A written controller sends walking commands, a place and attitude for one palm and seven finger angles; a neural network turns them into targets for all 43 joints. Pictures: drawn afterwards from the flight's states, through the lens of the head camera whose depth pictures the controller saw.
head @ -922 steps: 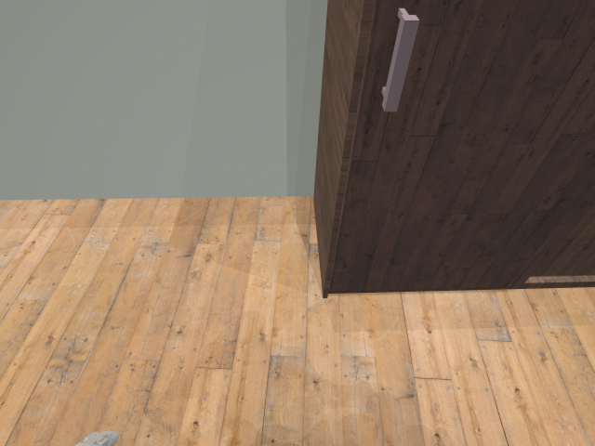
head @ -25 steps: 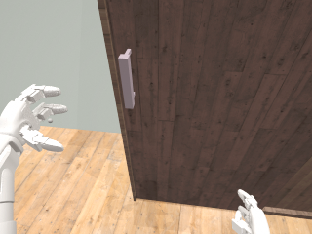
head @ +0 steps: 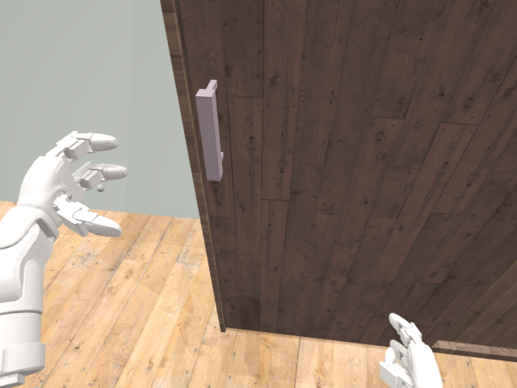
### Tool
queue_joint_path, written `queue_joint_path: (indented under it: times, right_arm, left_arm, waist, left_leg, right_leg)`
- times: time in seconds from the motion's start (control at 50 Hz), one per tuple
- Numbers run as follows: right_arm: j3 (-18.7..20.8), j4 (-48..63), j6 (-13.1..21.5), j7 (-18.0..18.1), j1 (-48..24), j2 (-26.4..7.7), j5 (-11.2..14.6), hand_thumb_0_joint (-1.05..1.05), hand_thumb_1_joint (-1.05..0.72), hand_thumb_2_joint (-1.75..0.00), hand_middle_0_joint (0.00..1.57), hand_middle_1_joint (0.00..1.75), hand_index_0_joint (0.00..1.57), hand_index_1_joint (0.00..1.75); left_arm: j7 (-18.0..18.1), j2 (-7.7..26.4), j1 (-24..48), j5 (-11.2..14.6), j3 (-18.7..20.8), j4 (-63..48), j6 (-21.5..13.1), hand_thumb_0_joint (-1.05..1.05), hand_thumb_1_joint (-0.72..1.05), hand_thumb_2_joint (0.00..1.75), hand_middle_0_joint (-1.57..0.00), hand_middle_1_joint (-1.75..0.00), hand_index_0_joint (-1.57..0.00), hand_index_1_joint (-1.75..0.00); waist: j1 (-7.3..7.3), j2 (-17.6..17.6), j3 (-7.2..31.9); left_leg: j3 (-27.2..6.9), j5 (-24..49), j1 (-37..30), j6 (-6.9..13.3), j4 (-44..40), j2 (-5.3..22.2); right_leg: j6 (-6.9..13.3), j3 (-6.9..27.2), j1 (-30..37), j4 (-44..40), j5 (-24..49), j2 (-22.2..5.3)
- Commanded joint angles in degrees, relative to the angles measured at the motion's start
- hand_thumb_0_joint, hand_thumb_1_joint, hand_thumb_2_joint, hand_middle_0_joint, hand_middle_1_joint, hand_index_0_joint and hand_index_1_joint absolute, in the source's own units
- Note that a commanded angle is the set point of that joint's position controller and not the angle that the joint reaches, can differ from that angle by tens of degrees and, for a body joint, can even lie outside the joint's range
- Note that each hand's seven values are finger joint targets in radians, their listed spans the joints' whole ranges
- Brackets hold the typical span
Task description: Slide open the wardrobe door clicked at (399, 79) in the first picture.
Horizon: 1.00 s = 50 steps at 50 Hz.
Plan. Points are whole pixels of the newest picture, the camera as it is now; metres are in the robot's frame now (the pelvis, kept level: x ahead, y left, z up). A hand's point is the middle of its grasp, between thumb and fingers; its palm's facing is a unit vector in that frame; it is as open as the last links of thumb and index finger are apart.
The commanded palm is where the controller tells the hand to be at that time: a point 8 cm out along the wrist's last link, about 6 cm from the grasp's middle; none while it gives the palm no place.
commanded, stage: move the hooked fingers beside the handle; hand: left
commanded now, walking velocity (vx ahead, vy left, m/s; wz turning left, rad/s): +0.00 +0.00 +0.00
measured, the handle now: (213, 131) +0.49 +0.14 +0.18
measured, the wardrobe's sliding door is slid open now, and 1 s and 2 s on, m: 0.00 0.00 0.00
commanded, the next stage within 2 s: none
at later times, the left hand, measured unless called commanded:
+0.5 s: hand (132, 168) +0.36 +0.24 +0.19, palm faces +0.06 -1.00 -0.01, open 14.0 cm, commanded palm +0.33 +0.29 +0.19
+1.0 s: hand (160, 153) +0.40 +0.21 +0.18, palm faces +0.04 -1.00 -0.01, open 14.0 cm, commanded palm +0.38 +0.26 +0.19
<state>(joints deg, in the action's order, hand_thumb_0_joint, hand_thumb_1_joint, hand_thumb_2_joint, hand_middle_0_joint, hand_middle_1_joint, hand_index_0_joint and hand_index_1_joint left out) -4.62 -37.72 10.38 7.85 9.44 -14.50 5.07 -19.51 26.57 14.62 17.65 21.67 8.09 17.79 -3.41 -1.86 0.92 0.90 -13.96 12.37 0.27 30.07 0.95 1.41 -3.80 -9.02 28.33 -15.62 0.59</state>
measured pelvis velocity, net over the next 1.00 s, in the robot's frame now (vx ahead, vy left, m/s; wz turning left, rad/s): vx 0.02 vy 0.00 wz -0.02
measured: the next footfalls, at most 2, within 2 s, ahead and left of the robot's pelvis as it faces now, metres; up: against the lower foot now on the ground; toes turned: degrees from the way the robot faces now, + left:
none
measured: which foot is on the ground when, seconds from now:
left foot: down 0.00-1.00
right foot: down 0.00-1.00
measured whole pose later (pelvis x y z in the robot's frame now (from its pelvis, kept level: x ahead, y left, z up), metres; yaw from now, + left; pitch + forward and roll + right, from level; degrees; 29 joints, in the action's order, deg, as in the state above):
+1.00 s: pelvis +0.02 +0.00 +0.00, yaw -1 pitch +0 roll -1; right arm -2.3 -39.3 6.2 7.2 14.3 -14.9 5.1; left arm -13.5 24.2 29.8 13.0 16.9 25.7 14.1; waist 0.2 -1.3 2.7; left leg 1.6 -14.8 15.3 0.0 29.9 1.6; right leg 1.7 -2.9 -12.2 28.1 -16.1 1.3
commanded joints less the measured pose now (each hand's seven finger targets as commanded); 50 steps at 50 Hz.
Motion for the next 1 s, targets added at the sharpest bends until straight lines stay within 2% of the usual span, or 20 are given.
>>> queue_joint_path:
  times: [0.0, 0.04, 0.1, 0.16, 0.18, 0.24, 0.28, 0.34, 0.36, 0.42, 0.44, 0.58, 0.62, 0.66, 0.68, 0.76, 0.78, 0.88, 0.94, 0.98]
  right_arm:
    - [3.1, 9.4, 3.0, 0.4, -8.5, -7.8, 0.4, 0.00, -0.90, -0.90, 0.20, 0.30, 0.20, 0.30]
    - [3.3, 8.9, 2.7, 0.4, -8.2, -8.3, 0.3, 0.00, -0.90, -0.90, 0.20, 0.30, 0.20, 0.30]
    - [3.3, 9.2, 2.5, 0.6, -7.9, -7.9, 0.4, 0.00, -0.90, -0.90, 0.20, 0.30, 0.20, 0.30]
    - [3.4, 9.1, 2.6, 0.5, -7.5, -7.9, 0.3, 0.00, -0.90, -0.90, 0.20, 0.30, 0.20, 0.30]
    - [3.3, 8.9, 2.6, 0.6, -7.3, -7.8, 0.3, 0.00, -0.90, -0.90, 0.20, 0.30, 0.20, 0.30]
    - [3.8, 7.5, 2.0, 0.6, -6.0, -8.8, 0.2, 0.00, -0.90, -0.90, 0.20, 0.30, 0.20, 0.30]
    - [3.7, 8.3, 1.9, 0.5, -6.2, -8.0, 0.3, 0.00, -0.90, -0.90, 0.20, 0.30, 0.20, 0.30]
    - [4.1, 8.0, 1.4, 0.3, -5.5, -8.5, 0.1, 0.00, -0.90, -0.90, 0.20, 0.30, 0.20, 0.30]
    - [4.0, 8.6, 1.5, 0.2, -5.6, -8.1, 0.1, 0.00, -0.90, -0.90, 0.20, 0.30, 0.20, 0.30]
    - [4.0, 8.1, 1.2, 0.2, -4.8, -8.3, 0.3, 0.00, -0.90, -0.90, 0.20, 0.30, 0.20, 0.30]
    - [4.3, 7.7, 1.1, 0.2, -4.4, -8.7, 0.2, 0.00, -0.90, -0.90, 0.20, 0.30, 0.20, 0.30]
    - [4.5, 7.5, 0.3, 0.3, -3.3, -8.5, 0.3, 0.00, -0.90, -0.90, 0.20, 0.30, 0.20, 0.30]
    - [4.4, 7.4, 0.3, 0.4, -3.1, -8.3, 0.4, 0.00, -0.90, -0.90, 0.20, 0.30, 0.20, 0.30]
    - [4.6, 6.7, 0.2, 0.4, -2.3, -8.7, 0.2, 0.00, -0.90, -0.90, 0.20, 0.30, 0.20, 0.30]
    - [4.6, 7.0, 0.2, 0.3, -2.5, -8.5, 0.2, 0.00, -0.90, -0.90, 0.20, 0.30, 0.20, 0.30]
    - [4.8, 6.9, -0.4, 0.0, -1.6, -8.6, 0.1, 0.00, -0.90, -0.90, 0.20, 0.30, 0.20, 0.30]
    - [4.7, 6.8, -0.5, -0.1, -1.6, -8.5, 0.3, 0.00, -0.90, -0.90, 0.20, 0.30, 0.20, 0.30]
    - [5.0, 7.2, -0.9, -0.3, -1.1, -8.2, 0.3, 0.00, -0.90, -0.90, 0.20, 0.30, 0.20, 0.30]
    - [5.1, 6.2, -1.3, -0.1, -0.6, -8.8, 0.2, 0.00, -0.90, -0.90, 0.20, 0.30, 0.20, 0.30]
    - [5.0, 6.2, -1.4, -0.2, -0.5, -8.2, 0.1, 0.00, -0.90, -0.90, 0.20, 0.30, 0.20, 0.30]
  left_arm:
    - [0.7, 14.7, 20.9, 0.4, 4.8, -9.9, -3.3, 0.00, -0.50, 0.30, -0.30, -1.20, -0.30, -1.20]
    - [1.0, 15.9, 21.7, 0.1, 5.2, -8.5, -3.2, 0.00, -0.50, 0.30, -0.30, -1.20, -0.30, -1.20]
    - [1.4, 13.6, 25.4, -0.2, 2.9, -8.6, -3.6, 0.00, -0.50, 0.30, -0.30, -1.20, -0.30, -1.20]
    - [2.1, 14.4, 27.7, -0.6, 2.9, -10.3, -4.8, 0.00, -0.50, 0.30, -0.30, -1.20, -0.30, -1.20]
    - [2.2, 12.6, 27.7, -0.5, 1.7, -9.1, -5.0, 0.00, -0.50, 0.30, -0.30, -1.20, -0.30, -1.20]
    - [2.3, 15.8, 26.7, -0.8, 4.1, -4.4, -4.4, 0.00, -0.50, 0.30, -0.30, -1.20, -0.30, -1.20]
    - [2.5, 13.4, 27.5, -1.3, 2.3, -4.6, -4.2, 0.00, -0.50, 0.30, -0.30, -1.20, -0.30, -1.20]
    - [3.1, 15.5, 28.8, -1.5, 3.5, -4.9, -4.7, 0.00, -0.50, 0.30, -0.30, -1.20, -0.30, -1.20]
    - [3.2, 14.5, 29.8, -1.5, 2.9, -6.5, -5.1, 0.00, -0.50, 0.30, -0.30, -1.20, -0.30, -1.20]
    - [3.1, 13.9, 29.6, -1.3, 2.8, -3.4, -5.1, 0.00, -0.50, 0.30, -0.30, -1.20, -0.30, -1.20]
    - [3.3, 15.6, 28.7, -1.2, 4.3, -2.3, -5.3, 0.00, -0.50, 0.30, -0.30, -1.20, -0.30, -1.20]
    - [3.7, 14.6, 34.8, -2.3, 2.0, -0.2, -5.6, 0.00, -0.50, 0.30, -0.30, -1.20, -0.30, -1.20]
    - [3.7, 12.4, 37.3, -2.3, -0.4, -0.4, -6.2, 0.00, -0.50, 0.30, -0.30, -1.20, -0.30, -1.20]
    - [4.1, 14.6, 38.8, -2.6, 1.0, 1.3, -7.0, 0.00, -0.50, 0.30, -0.30, -1.20, -0.30, -1.20]
    - [4.1, 13.3, 38.1, -2.6, 0.4, 1.5, -7.0, 0.00, -0.50, 0.30, -0.30, -1.20, -0.30, -1.20]
    - [4.5, 14.7, 37.1, -3.2, 1.5, 4.3, -7.0, 0.00, -0.50, 0.30, -0.30, -1.20, -0.30, -1.20]
    - [4.6, 13.3, 37.7, -3.3, 0.3, 4.9, -7.0, 0.00, -0.50, 0.30, -0.30, -1.20, -0.30, -1.20]
    - [5.6, 11.2, 38.3, -3.6, -1.1, 3.8, -7.5, 0.00, -0.50, 0.30, -0.30, -1.20, -0.30, -1.20]
    - [6.5, 12.9, 40.7, -4.1, -0.4, 6.0, -7.3, 0.00, -0.50, 0.30, -0.30, -1.20, -0.30, -1.20]
    - [7.2, 10.9, 42.3, -4.6, -1.8, 6.2, -7.4, 0.00, -0.50, 0.30, -0.30, -1.20, -0.30, -1.20]
  waist:
    - [0.65, -2.3, 10.5]
    - [0.86, -2.2, 9.5]
    - [1.68, -1.9, 10.6]
    - [1.47, -4.1, 12.8]
    - [1.86, -2.8, 12.1]
    - [1.77, -0.4, 11.3]
    - [1.72, -1.7, 12.1]
    - [1.66, -2.2, 13.8]
    - [1.60, -2.9, 15.1]
    - [2.03, -1.3, 13.3]
    - [1.92, 0.2, 13.1]
    - [3.29, -1.2, 13.5]
    - [3.81, -2.3, 13.6]
    - [3.77, -0.7, 14.6]
    - [3.54, -1.3, 15.4]
    - [2.92, -1.4, 16.1]
    - [3.48, -0.6, 14.9]
    - [3.35, -1.1, 16.4]
    - [3.91, 0.0, 14.4]
    - [3.99, -1.1, 15.1]
  left_leg:
    - [-2.4, 7.7, -5.7, 0.7, -4.4, -0.6]
    - [-2.2, 7.0, -5.1, 0.7, -3.8, -0.4]
    - [-2.4, 7.0, -5.9, 0.9, -4.1, -0.5]
    - [-2.5, 7.9, -6.9, 0.7, -4.1, -0.5]
    - [-2.4, 8.3, -6.9, 0.8, -4.1, -0.5]
    - [-2.1, 8.1, -5.4, 1.0, -3.5, -0.4]
    - [-2.1, 8.4, -5.4, 0.9, -4.0, -0.6]
    - [-1.8, 9.6, -6.0, 0.9, -3.4, -0.4]
    - [-1.9, 10.4, -6.5, 0.9, -3.6, -0.5]
    - [-1.7, 10.5, -5.8, 1.0, -3.5, -0.5]
    - [-1.4, 10.9, -5.1, 1.1, -2.9, -0.3]
    - [-1.3, 9.7, -4.9, 1.2, -2.9, -0.3]
    - [-1.4, 9.5, -5.7, 1.2, -2.8, -0.5]
    - [-1.6, 9.6, -5.3, 1.3, -2.8, -0.4]
    - [-1.5, 10.5, -5.6, 1.3, -2.7, -0.5]
    - [-1.3, 12.1, -4.7, 1.3, -2.6, -0.5]
    - [-1.2, 11.8, -4.6, 1.3, -2.7, -0.5]
    - [-1.3, 13.3, -5.8, 1.3, -2.8, -0.3]
    - [-1.1, 11.5, -5.1, 1.5, -2.8, -0.2]
    - [-1.3, 11.3, -5.3, 1.4, -3.1, -0.3]
  right_leg:
    - [0.0, 2.5, -2.2, -4.7, 8.3, -0.1]
    - [0.2, 3.2, -2.7, -5.1, 7.2, -0.3]
    - [-0.1, 2.7, -3.4, -5.0, 7.2, 0.0]
    - [0.1, 2.8, -2.5, -4.8, 8.1, -0.1]
    - [0.1, 2.6, -2.7, -4.6, 8.8, 0.1]
    - [0.0, 3.1, -2.8, -4.9, 9.2, -0.2]
    - [0.0, 2.8, -2.7, -4.6, 9.3, -0.1]
    - [0.2, 3.2, -1.7, -4.5, 10.8, -0.2]
    - [0.1, 3.1, -1.4, -4.3, 11.8, -0.2]
    - [-0.1, 2.9, -2.1, -4.2, 12.8, 0.1]
    - [-0.1, 3.3, -1.5, -4.1, 13.7, -0.2]
    - [-0.3, 3.6, -3.2, -4.5, 12.3, -0.1]
    - [-0.2, 3.4, -4.0, -4.5, 12.0, 0.1]
    - [-0.2, 3.4, -3.4, -4.4, 12.1, 0.0]
    - [-0.1, 3.6, -3.0, -4.2, 13.2, 0.0]
    - [-0.1, 3.5, -1.7, -3.7, 15.6, -0.2]
    - [-0.2, 3.4, -2.2, -3.8, 15.4, 0.0]
    - [0.0, 2.7, -2.0, -3.5, 16.1, 0.5]
    - [-0.1, 2.9, -3.2, -4.2, 14.2, 0.5]
    - [0.0, 2.8, -3.4, -4.2, 13.6, 0.5]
